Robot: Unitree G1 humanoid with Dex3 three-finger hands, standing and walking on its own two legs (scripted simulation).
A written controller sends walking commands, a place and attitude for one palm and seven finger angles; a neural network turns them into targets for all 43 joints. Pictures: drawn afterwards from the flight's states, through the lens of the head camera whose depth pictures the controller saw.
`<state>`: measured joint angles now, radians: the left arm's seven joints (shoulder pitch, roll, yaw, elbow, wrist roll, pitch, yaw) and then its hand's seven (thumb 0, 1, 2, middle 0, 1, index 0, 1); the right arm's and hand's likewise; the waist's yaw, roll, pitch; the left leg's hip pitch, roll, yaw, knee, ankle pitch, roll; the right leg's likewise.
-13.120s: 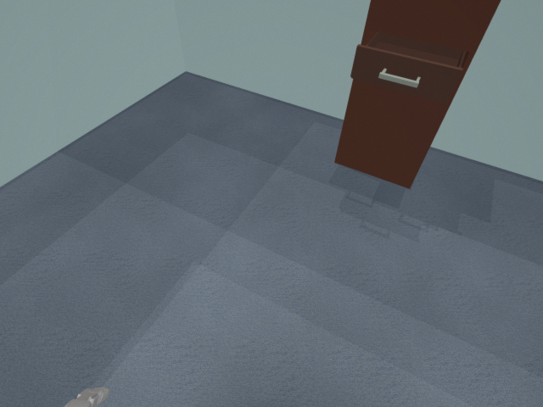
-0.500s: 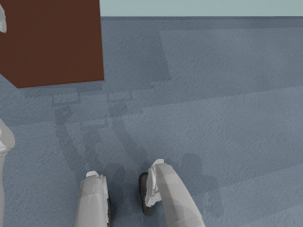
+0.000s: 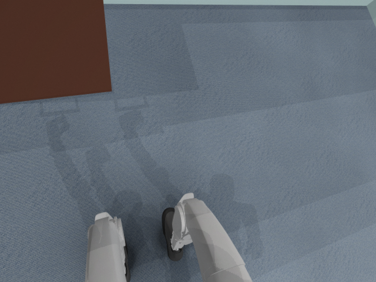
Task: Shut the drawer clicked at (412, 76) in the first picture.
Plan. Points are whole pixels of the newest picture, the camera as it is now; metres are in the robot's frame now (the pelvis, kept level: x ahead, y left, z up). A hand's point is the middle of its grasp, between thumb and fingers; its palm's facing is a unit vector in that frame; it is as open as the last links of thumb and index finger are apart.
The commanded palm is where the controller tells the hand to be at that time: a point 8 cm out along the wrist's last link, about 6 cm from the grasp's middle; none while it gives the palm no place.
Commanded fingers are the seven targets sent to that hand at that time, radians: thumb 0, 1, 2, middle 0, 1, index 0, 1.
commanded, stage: push the drawer shut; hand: left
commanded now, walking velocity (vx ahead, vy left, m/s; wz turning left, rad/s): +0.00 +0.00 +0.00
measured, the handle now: out of the picture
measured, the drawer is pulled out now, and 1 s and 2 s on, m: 0.00 0.00 0.00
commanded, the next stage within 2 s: pull the fist back off the drawer in 0.10 s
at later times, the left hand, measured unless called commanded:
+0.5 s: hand out of the picture +0.62 +0.26 +0.06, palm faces +0.11 -0.99 -0.04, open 3.2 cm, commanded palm +0.62 +0.23 +0.06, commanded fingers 0.00 0.90 0.90 -1.40 -1.60 -1.40 -1.60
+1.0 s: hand out of the picture +0.59 +0.26 +0.06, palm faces +0.12 -0.99 -0.02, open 3.3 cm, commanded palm +0.57 +0.26 +0.06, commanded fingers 0.00 0.90 0.90 -1.40 -1.60 -1.40 -1.60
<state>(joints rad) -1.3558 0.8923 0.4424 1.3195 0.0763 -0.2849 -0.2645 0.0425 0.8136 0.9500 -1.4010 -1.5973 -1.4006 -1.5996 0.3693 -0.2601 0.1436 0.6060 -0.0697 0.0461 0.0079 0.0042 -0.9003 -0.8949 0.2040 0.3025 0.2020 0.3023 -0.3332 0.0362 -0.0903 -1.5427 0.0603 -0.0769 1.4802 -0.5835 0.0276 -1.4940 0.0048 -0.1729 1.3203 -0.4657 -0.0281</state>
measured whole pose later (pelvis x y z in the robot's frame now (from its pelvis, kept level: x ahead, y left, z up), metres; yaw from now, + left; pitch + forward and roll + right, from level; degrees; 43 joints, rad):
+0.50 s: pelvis -0.01 +0.00 -0.01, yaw -1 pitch +37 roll -10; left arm -1.42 0.95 0.42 1.28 0.10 -0.20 -0.27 0.03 0.83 0.96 -1.40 -1.60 -1.40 -1.60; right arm 0.39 -0.25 0.16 0.59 -0.07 0.05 0.01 0.00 -0.90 -0.89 0.20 0.30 0.20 0.30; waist -0.36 0.03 -0.07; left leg -1.59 0.07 -0.08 1.50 -0.56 0.03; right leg -1.54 0.01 -0.18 1.32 -0.44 -0.03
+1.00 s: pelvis +0.02 +0.01 +0.02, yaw +0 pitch +35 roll -7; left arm -1.07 0.72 0.52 1.14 -0.01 -0.34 -0.27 0.02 0.90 0.90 -1.40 -1.60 -1.40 -1.60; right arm 0.35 -0.26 0.09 0.59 -0.05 0.06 0.04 0.01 -0.90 -0.89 0.20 0.30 0.20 0.30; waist -0.25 0.04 -0.12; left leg -1.40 0.07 -0.04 1.41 -0.61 0.03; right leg -1.38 0.02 -0.13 1.27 -0.49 -0.02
